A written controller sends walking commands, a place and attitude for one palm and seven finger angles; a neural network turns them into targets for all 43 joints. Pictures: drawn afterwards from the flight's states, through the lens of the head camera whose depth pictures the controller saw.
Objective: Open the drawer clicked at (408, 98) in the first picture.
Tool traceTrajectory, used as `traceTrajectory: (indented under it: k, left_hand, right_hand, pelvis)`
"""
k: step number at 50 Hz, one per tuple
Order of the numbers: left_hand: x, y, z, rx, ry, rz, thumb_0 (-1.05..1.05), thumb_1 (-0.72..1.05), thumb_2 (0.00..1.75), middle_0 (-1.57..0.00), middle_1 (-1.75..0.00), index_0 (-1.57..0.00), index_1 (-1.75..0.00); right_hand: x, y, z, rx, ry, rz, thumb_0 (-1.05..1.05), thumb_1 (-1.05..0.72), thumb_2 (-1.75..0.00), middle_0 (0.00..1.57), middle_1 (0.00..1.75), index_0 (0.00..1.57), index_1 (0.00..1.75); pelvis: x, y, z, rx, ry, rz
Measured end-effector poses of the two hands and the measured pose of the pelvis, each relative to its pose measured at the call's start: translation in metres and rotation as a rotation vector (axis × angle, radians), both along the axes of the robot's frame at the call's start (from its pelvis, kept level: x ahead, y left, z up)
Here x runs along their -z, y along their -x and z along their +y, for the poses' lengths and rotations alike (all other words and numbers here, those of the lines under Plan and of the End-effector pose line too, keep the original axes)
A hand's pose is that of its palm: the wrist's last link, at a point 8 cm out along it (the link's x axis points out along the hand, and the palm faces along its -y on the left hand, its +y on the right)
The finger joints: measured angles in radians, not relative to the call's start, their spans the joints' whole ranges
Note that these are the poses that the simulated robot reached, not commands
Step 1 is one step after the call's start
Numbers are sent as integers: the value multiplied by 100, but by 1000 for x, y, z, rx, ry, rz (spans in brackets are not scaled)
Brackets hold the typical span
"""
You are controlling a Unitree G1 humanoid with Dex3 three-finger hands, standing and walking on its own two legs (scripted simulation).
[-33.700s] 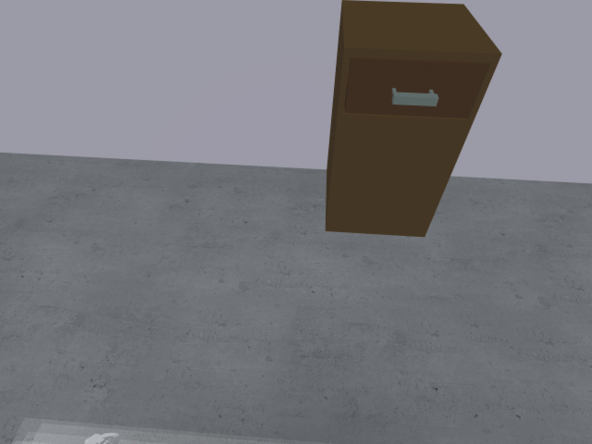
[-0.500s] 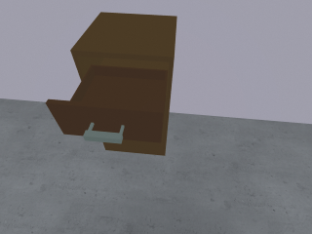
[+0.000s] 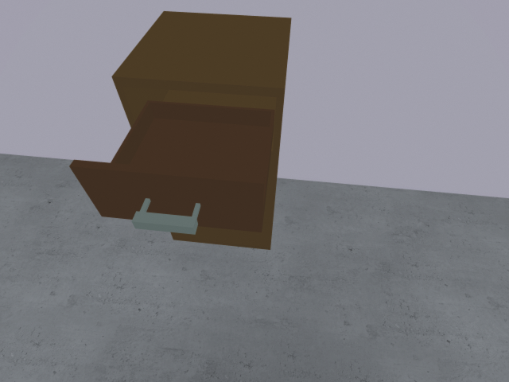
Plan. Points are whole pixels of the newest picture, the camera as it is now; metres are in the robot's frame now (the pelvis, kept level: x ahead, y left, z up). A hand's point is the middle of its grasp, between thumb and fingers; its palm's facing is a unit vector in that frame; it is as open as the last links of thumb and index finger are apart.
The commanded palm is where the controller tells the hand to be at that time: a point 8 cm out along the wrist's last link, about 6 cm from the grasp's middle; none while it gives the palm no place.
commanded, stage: look to check the result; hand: left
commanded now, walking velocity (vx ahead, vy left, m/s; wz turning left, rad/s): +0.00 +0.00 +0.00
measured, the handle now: (168, 214) +0.45 +0.22 -0.07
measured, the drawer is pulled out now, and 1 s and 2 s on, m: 0.30 0.30 0.30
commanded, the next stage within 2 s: stand and wait in 0.12 s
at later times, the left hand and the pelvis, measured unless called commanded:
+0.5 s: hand out of the picture -0.01 +0.14 -0.18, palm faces +0.08 -0.98 -0.16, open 7.3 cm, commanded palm none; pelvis +0.01 -0.01 +0.00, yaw +0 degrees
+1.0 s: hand out of the picture -0.01 +0.14 -0.17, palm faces +0.08 -0.98 -0.17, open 7.3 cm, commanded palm none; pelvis +0.02 -0.02 +0.00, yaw +0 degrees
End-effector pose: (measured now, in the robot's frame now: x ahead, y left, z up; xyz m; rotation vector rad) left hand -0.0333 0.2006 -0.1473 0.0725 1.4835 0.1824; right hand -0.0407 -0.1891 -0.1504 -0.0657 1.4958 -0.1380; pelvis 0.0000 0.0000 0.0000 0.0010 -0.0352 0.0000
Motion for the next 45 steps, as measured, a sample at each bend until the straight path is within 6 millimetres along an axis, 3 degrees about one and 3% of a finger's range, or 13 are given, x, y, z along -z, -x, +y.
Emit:
traceTrajectory:
  k: [14,45]
  left_hand:
    - [0,-16,-6,5,-1,-27,0,91,90,-20,-30,-20,-29]
    - [-3,-15,-13,0,-10,2,0,91,90,-20,-30,-20,-29]
  right_hand:
    - [1,-10,-4,4,-3,-7,0,-91,-90,20,30,20,30]
    - [2,-11,-11,11,-8,18,0,-91,-90,20,30,20,30]
  pelvis:
    - [0,-7,-5,2,-1,-1]
    - [-1,-17,-14,5,-3,1]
